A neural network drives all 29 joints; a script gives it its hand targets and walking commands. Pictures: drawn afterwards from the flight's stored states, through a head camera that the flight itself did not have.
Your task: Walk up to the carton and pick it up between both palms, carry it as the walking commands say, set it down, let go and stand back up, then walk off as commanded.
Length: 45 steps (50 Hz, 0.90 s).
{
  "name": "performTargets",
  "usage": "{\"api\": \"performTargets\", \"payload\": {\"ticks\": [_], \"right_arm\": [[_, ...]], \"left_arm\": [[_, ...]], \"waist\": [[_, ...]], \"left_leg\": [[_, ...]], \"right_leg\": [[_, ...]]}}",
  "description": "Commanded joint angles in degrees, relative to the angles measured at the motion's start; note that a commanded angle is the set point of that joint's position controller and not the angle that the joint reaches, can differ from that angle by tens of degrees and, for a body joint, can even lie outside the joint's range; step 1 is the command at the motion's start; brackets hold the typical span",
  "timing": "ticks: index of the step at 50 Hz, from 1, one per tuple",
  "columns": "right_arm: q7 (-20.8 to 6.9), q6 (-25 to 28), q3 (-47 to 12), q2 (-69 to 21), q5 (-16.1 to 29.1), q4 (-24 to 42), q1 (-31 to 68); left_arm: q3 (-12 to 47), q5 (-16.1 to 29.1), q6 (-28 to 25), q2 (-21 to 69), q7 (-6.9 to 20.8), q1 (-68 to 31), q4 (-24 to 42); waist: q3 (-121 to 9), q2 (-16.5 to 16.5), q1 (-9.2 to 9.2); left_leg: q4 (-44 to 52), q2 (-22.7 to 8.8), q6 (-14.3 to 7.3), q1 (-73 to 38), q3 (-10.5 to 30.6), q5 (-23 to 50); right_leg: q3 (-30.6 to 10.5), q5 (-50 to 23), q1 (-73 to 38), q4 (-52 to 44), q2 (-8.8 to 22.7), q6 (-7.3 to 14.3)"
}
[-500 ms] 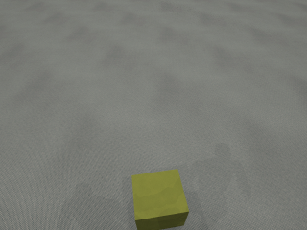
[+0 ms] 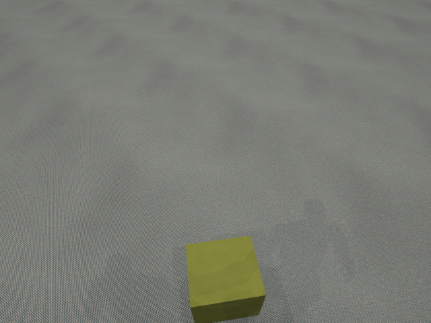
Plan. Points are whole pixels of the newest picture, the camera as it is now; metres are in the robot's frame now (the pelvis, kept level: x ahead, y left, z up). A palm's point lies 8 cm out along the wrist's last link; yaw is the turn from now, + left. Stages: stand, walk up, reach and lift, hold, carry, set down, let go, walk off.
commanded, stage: walk off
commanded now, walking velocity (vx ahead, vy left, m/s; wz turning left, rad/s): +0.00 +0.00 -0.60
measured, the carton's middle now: (222, 280) +0.46 +0.01 -0.66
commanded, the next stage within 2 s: none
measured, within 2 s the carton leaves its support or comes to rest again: neither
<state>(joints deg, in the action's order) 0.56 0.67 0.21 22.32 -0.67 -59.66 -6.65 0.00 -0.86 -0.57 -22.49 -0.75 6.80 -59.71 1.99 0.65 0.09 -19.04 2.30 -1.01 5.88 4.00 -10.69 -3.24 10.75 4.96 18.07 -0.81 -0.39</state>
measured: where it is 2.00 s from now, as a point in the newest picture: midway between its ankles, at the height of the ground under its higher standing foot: outside the picture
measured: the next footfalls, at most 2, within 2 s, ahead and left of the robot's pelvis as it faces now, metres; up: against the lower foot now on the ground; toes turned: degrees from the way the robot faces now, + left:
left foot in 0.80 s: +0.05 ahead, +0.11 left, +0.00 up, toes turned -19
right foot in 1.22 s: -0.06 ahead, -0.10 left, +0.00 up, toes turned -37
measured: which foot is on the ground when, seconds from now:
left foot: down 0.00-0.40, up 0.42-0.78, down 0.80-1.00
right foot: down 0.00-0.80, up 0.82-1.00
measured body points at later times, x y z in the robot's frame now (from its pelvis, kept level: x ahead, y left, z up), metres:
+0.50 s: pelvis -0.02 -0.03 -0.01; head +0.01 -0.05 +0.44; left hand +0.09 +0.25 -0.14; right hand +0.01 -0.34 -0.15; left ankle -0.03 +0.11 -0.70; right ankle -0.02 -0.12 -0.75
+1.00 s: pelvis -0.01 +0.03 +0.00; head +0.03 +0.05 +0.44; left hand +0.18 +0.26 -0.15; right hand -0.04 -0.27 -0.10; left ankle +0.01 +0.13 -0.75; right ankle -0.10 -0.10 -0.67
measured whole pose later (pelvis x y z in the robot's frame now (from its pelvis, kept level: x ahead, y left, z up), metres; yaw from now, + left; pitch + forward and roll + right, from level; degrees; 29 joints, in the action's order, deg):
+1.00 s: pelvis -0.01 +0.03 +0.00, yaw -25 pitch +0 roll -2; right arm 2.4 -1.0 1.7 15.2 -1.5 -47.0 -11.4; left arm -4.8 -1.4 4.5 -19.4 1.5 11.7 -51.2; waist 3.3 2.7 -0.4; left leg -25.0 -3.3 -1.1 9.6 -5.4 -15.3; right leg -3.0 23.9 26.3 60.4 -1.2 -5.1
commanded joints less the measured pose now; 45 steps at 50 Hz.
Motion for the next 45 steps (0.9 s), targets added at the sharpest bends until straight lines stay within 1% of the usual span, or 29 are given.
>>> {"api": "performTargets", "payload": {"ticks": [1, 5, 9, 12, 14, 15, 16, 17, 18, 19, 20, 21, 22, 23, 24, 25, 26, 27, 31, 33, 36, 38, 39, 40, 41, 42, 43, 44, 45], "right_arm": [[0.3, -0.5, 0.5, 4.5, 0.3, 1.0, -1.6], [1.2, -1.5, 1.6, 8.0, 0.2, 1.6, -2.6], [2.0, -1.9, 2.3, 8.2, 0.1, 2.7, -3.4], [2.4, -2.3, 3.0, 8.4, 0.0, 3.6, -4.1], [2.5, -2.6, 3.5, 8.5, -0.2, 4.2, -4.2], [2.6, -2.7, 3.8, 8.7, -0.4, 4.8, -3.4], [2.6, -2.7, 3.8, 8.4, -0.6, 5.8, -2.1], [2.5, -2.7, 3.7, 7.6, -0.8, 6.5, -0.9], [2.5, -2.7, 3.5, 7.0, -0.9, 6.9, 0.0], [2.3, -2.8, 3.4, 6.4, -0.9, 7.2, -0.1], [2.2, -3.1, 3.1, 4.9, -0.5, 7.8, -2.5], [2.5, -3.4, 2.9, 3.7, -0.3, 9.4, -0.6], [2.9, -3.8, 3.1, 3.6, -0.8, 9.1, -1.4], [2.5, -3.9, 3.2, 3.4, -0.4, 8.5, -3.0], [2.1, -3.5, 3.2, 2.9, -0.2, 8.4, -3.1], [1.7, -3.1, 3.3, 2.7, -0.6, 8.9, -2.5], [1.4, -2.8, 3.3, 2.6, -1.0, 9.0, -2.6], [1.2, -2.8, 3.3, 2.1, -1.0, 9.2, -2.5], [1.5, -3.0, 3.1, 0.8, -0.3, 11.1, -0.8], [1.6, -2.9, 3.1, 0.6, 0.1, 11.9, -0.7], [1.7, -2.4, 3.3, 0.5, 0.5, 12.1, -3.5], [2.1, -1.9, 3.4, 0.2, 0.6, 11.3, -7.3], [2.6, -1.5, 3.9, 1.7, 0.2, 11.2, -9.2], [3.0, -1.3, 4.8, 6.1, -0.8, 11.7, -10.4], [2.7, -1.8, 5.8, 11.6, -0.8, 14.1, -5.3], [2.3, -1.9, 5.1, 8.1, -1.1, 14.3, -5.0], [2.0, -1.7, 3.9, 4.3, -0.9, 15.0, -3.0], [1.9, -1.6, 3.4, 2.4, -0.9, 15.7, -0.5], [2.0, -1.3, 3.2, 1.7, -0.9, 16.3, 0.4]], "left_arm": [[0.2, 0.6, 1.2, -3.0, -0.1, 1.4, 0.6], [-0.9, 0.1, 2.3, -7.1, 0.0, 0.4, 1.8], [-1.4, 0.3, 2.5, -6.5, 0.1, 0.2, 3.5], [-1.6, 0.0, 2.7, -5.4, 0.1, 1.2, 4.7], [-1.8, -0.2, 2.8, -4.6, 0.2, 2.5, 5.4], [-2.0, -0.4, 2.9, -4.1, 0.2, 3.9, 5.5], [-2.3, -0.6, 2.9, -3.6, 0.3, 5.2, 5.6], [-2.4, -0.7, 3.0, -2.8, 0.3, 6.2, 5.7], [-2.3, -0.7, 3.0, -1.8, 0.4, 7.3, 5.7], [-2.2, -0.8, 2.9, -1.7, 0.5, 7.7, 5.9], [-2.9, -1.0, 2.7, -4.6, 0.5, 6.4, 6.9], [-4.5, -1.1, 2.6, -10.5, 0.7, 8.5, 6.9], [-4.5, -1.0, 2.4, -10.5, 0.7, 10.2, 6.9], [-4.4, -0.5, 2.4, -9.3, 0.5, 8.3, 7.3], [-4.3, -0.4, 2.6, -8.0, 0.2, 6.1, 8.1], [-4.3, -0.3, 2.8, -6.9, 0.0, 4.5, 8.6], [-4.3, -0.1, 3.0, -6.2, -0.2, 3.9, 8.9], [-4.3, -0.1, 3.1, -5.8, -0.2, 4.6, 8.9], [-5.2, -0.4, 3.4, -6.5, -0.2, 8.2, 8.0], [-5.6, -0.7, 3.5, -6.9, -0.1, 7.8, 8.2], [-6.1, -0.7, 3.8, -6.8, 0.4, 4.5, 9.2], [-6.1, -0.3, 4.1, -6.1, 0.7, 2.1, 10.0], [-5.7, 0.3, 4.0, -4.9, 0.7, 2.3, 10.2], [-5.3, 0.6, 3.8, -1.4, 0.7, 4.1, 10.7], [-4.8, 0.3, 3.5, 1.0, 0.1, 4.1, 12.2], [-5.9, -1.5, 3.6, -3.7, 0.0, 2.3, 12.1], [-6.1, -1.4, 3.8, -3.1, 0.4, 3.8, 11.5], [-6.1, -1.3, 4.1, -2.5, 1.0, 6.4, 10.5], [-6.2, -1.4, 4.4, -2.1, 1.6, 7.8, 9.9]], "waist": [[-2.2, -1.2, 0.18], [-1.6, -0.2, 0.41], [-1.4, -1.4, 0.51], [-1.9, -2.7, 0.34], [-2.3, -4.9, 0.02], [-2.8, -7.1, -0.52], [-3.0, -8.9, -0.98], [-2.3, -9.1, -1.50], [-1.6, -8.1, -2.18], [-0.1, -6.0, -2.26], [1.4, 4.7, -0.93], [2.0, 17.3, -3.06], [-0.3, 12.7, -2.66], [-0.5, 8.0, -0.93], [-0.5, 5.4, -0.08], [-0.7, 5.7, 0.34], [-1.8, 6.5, 0.31], [-2.4, 6.8, -0.14], [-2.8, 7.8, -2.33], [-3.5, 9.0, -2.49], [-4.4, 10.0, -0.94], [-4.6, 8.5, 1.23], [-4.8, 6.0, 2.17], [-5.1, -5.4, 1.87], [-2.8, -16.4, 1.06], [-1.0, -9.6, 1.48], [0.1, -7.5, -0.62], [1.0, -7.6, -2.37], [1.0, -8.7, -2.81]], "left_leg": [[3.2, -7.8, 0.0, 0.2, 4.3, 9.0], [-0.4, -8.4, 0.8, 0.7, 2.1, 8.0], [-1.9, -10.3, -0.3, 1.9, 2.0, 5.3], [-2.0, -12.4, -2.0, 1.8, 3.3, 4.1], [-1.4, -14.9, -3.8, 2.6, 4.7, 3.3], [-0.8, -17.2, -5.3, 4.4, 5.9, 3.8], [-0.7, -19.7, -7.1, 7.5, 7.2, 5.8], [-1.4, -20.9, -7.9, 10.2, 7.1, 8.3], [-3.4, -20.1, -6.9, 11.5, 5.1, 10.0], [-7.3, -17.6, -4.2, 12.8, 2.2, 8.0], [-16.1, -11.5, -0.1, 15.2, -3.5, 0.9], [-29.0, -1.4, 3.2, 22.2, -8.6, -17.7], [-37.6, -2.2, 3.1, 21.5, -1.2, -25.4], [-41.5, -3.1, 3.2, 21.4, 0.0, -22.7], [-42.4, -4.3, 3.2, 21.9, -0.1, -19.5], [-41.2, -4.9, 3.2, 22.1, -0.2, -17.0], [-40.5, -4.9, 3.8, 21.3, -1.0, -15.2], [-38.9, -4.6, 4.5, 20.9, -1.7, -14.7], [-30.3, -3.5, 6.0, 20.8, -2.4, -17.2], [-26.0, -2.8, 6.1, 18.2, -2.4, -16.5], [-18.6, -1.3, 5.7, 11.5, -3.0, -14.8], [-6.8, -0.8, 5.1, 4.4, -4.0, -8.5], [1.1, -3.0, 4.7, -2.1, -3.8, -4.7], [8.0, -15.8, 3.1, -8.2, 8.1, -10.7], [9.6, -28.6, -3.4, -1.5, 20.0, -8.3], [7.6, -28.9, -6.7, 5.6, 18.3, -1.9], [6.5, -25.3, -6.4, 8.0, 13.3, 1.2], [5.5, -21.6, -4.9, 8.6, 7.9, 2.9], [4.4, -18.7, -3.9, 7.0, 3.9, 5.3]], "right_leg": [[-4.4, -8.8, 0.1, -2.0, 6.1, 1.1], [-5.6, -10.2, 3.5, 1.6, 5.9, 0.3], [-6.9, -7.2, 8.4, 6.1, 5.2, 0.0], [-7.3, -4.4, 11.8, 10.1, 3.9, 0.0], [-6.1, -1.5, 12.6, 15.1, 2.4, 0.0], [-4.4, 1.8, 11.7, 19.7, 1.6, -0.1], [-2.7, 9.0, 10.3, 24.0, 1.3, -0.1], [-1.0, 13.8, 9.1, 24.7, 1.7, 0.0], [0.2, 13.8, 7.4, 20.5, 2.4, 0.5], [-0.9, 9.3, 6.1, 13.9, 2.4, 1.0], [-12.2, 4.5, 7.4, 4.4, 7.6, 2.3], [-30.9, -7.1, 5.9, -3.8, 18.8, 7.6], [-33.6, -13.8, 6.4, -3.0, 20.8, 11.1], [-27.8, -14.0, 6.2, -1.3, 18.6, 11.9], [-23.4, -12.3, 5.9, -0.6, 15.8, 10.8], [-20.8, -11.2, 5.0, -0.4, 13.3, 9.2], [-18.5, -12.6, 4.3, 0.0, 11.5, 8.6], [-17.5, -13.4, 3.4, 0.3, 10.6, 8.4], [-19.6, -11.5, 0.4, 0.3, 10.7, 9.7], [-21.2, -11.6, 1.1, 0.3, 10.8, 9.8], [-22.7, -13.4, 4.3, 0.8, 9.9, 8.6], [-22.5, -12.0, 7.6, 3.2, 8.0, 6.2], [-20.9, -5.8, 12.2, 5.3, 5.9, 3.2], [-15.1, 6.3, 20.4, 15.3, 0.2, -0.3], [-3.4, 20.9, 27.8, 27.9, -6.4, -2.5], [-4.6, 22.0, 24.7, 38.0, -1.6, -2.4], [-4.8, 19.3, 23.6, 42.5, -1.0, -2.0], [-3.7, 16.4, 23.0, 46.0, -0.7, -2.1], [-2.8, 13.9, 23.7, 48.3, -0.6, -2.7]]}}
